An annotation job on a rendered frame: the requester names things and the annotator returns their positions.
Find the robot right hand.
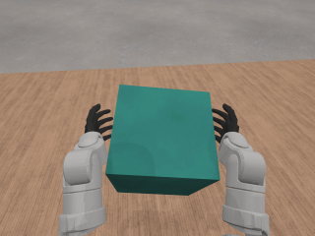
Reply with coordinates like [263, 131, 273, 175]
[212, 103, 239, 144]

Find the left robot forearm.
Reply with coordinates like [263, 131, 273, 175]
[58, 131, 108, 236]

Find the robot left hand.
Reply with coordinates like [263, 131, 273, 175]
[85, 104, 113, 141]

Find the right robot forearm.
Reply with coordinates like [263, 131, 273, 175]
[218, 132, 271, 236]

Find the carton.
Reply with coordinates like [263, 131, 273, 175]
[105, 85, 221, 196]

